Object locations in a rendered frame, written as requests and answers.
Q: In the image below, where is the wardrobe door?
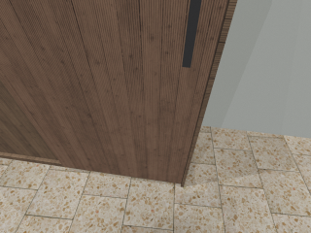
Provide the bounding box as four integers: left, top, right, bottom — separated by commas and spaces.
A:
0, 80, 58, 160
0, 0, 228, 183

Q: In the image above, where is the handle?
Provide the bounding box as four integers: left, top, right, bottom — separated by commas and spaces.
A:
182, 0, 202, 68

